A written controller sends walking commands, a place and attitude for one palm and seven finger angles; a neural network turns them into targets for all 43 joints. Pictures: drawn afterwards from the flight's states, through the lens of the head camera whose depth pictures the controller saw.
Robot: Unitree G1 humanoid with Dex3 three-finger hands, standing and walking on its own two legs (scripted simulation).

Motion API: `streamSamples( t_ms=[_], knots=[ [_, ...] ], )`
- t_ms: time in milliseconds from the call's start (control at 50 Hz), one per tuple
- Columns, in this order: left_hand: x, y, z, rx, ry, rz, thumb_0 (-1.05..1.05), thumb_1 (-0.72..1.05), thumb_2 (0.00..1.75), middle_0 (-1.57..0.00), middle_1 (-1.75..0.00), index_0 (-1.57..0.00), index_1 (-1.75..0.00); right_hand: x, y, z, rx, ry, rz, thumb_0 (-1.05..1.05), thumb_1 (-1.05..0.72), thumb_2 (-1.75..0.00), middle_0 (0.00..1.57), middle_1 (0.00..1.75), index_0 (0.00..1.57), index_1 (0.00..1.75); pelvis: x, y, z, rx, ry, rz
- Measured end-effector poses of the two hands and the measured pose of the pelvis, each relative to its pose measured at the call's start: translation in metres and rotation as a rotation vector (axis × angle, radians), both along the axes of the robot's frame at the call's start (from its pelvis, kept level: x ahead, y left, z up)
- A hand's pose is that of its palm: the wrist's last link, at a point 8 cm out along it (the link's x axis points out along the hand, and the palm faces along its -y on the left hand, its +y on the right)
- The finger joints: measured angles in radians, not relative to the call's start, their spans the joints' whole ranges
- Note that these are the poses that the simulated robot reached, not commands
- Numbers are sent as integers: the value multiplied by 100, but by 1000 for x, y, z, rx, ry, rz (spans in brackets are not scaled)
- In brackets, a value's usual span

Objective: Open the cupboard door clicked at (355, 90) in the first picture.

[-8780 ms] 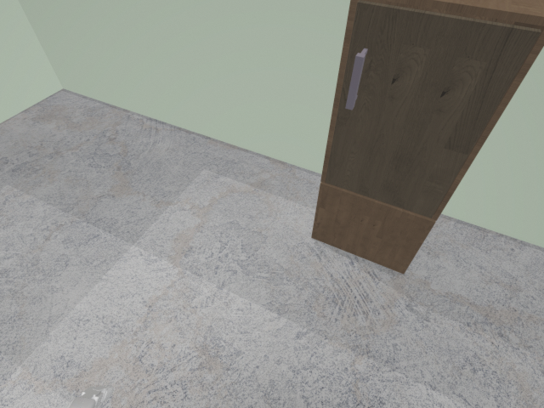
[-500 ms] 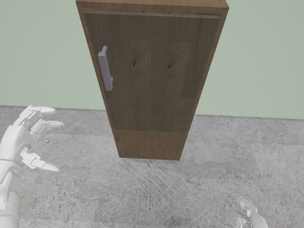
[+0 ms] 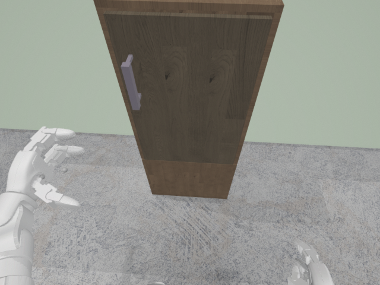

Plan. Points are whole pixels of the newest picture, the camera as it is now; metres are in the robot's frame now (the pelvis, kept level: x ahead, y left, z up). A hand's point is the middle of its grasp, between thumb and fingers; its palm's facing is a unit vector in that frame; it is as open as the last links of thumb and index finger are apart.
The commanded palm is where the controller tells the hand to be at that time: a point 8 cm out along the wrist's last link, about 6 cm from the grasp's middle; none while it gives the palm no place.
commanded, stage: move the hooked fingers beside the handle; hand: left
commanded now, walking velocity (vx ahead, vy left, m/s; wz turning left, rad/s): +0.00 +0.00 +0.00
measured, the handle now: (133, 83) +0.59 +0.20 +0.07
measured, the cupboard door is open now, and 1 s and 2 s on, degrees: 0 0 0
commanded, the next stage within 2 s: none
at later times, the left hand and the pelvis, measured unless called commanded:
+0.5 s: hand (85, 134) +0.40 +0.26 +0.08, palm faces -0.01 -1.00 -0.03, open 14.0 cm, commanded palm +0.37 +0.31 +0.08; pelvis +0.01 +0.01 +0.00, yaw -2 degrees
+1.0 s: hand (98, 112) +0.47 +0.26 +0.08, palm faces -0.05 -1.00 -0.02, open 14.0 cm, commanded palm +0.46 +0.31 +0.08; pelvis +0.00 +0.02 -0.01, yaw -2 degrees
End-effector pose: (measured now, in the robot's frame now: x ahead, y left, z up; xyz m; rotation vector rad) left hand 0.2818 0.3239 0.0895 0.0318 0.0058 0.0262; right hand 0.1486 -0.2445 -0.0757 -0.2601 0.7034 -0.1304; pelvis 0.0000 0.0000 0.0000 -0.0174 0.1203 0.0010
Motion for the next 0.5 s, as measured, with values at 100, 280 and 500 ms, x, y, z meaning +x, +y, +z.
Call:
streamSamples(
  t_ms=[100, 280, 500],
  knots=[
    [24, 1, -3, -7, 5, 1, -1, -50, 30, -30, -120, -30, -120, -8, -7, -4, -20, 40, -14, 1, -90, -89, 20, 30, 20, 30, -2, -3, -2, 0, 14, 0],
    [65, -5, 2, -12, 1, -43, -1, -50, 30, -30, -120, -30, -120, -38, -19, -11, -31, 132, -84, 1, -90, -89, 20, 30, 20, 30, 3, 0, -3, 1, 47, -19],
    [95, -6, -5, -4, -1, -35, -1, -50, 30, -30, -120, -30, -120, -71, -18, -20, -39, 269, -135, 1, -90, -89, 20, 30, 20, 30, 7, 6, -4, -2, 83, -29]
  ],
)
